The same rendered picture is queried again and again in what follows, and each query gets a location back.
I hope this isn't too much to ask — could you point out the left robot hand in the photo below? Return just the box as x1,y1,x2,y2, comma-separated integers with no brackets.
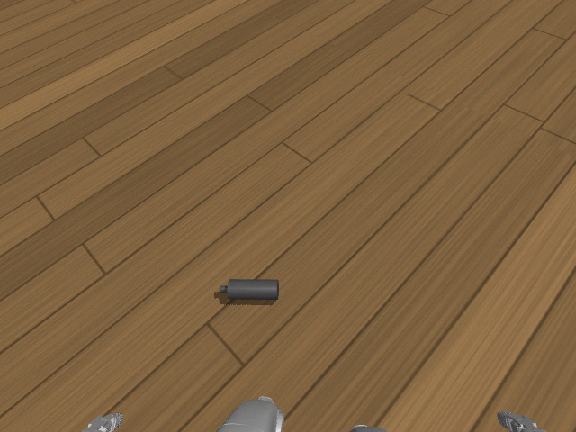
81,413,123,432

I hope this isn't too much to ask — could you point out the right robot hand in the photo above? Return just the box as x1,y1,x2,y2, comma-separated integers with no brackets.
497,411,546,432

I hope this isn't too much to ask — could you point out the bottle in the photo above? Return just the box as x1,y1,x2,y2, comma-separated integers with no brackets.
220,279,279,300

